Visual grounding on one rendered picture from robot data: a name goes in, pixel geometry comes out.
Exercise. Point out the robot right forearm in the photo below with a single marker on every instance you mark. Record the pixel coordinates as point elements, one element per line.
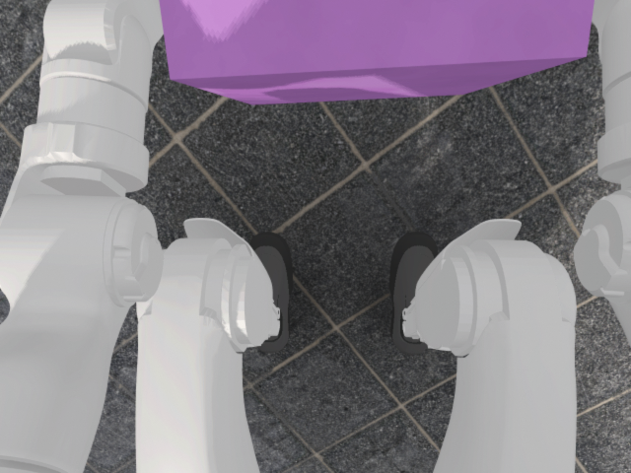
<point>612,19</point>

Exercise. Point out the left robot upper arm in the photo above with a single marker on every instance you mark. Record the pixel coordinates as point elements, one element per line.
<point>71,266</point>

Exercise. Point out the carton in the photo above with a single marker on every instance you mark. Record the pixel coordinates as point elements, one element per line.
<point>288,51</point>

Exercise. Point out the left robot foot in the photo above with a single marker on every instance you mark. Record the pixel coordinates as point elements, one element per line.
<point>274,253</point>

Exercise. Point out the right robot upper arm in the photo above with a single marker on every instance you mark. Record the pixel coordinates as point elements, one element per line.
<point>602,254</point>

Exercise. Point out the robot left forearm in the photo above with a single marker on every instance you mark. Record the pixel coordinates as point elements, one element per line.
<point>94,92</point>

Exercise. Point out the left robot thigh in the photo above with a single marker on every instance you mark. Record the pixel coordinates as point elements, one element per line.
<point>190,410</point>

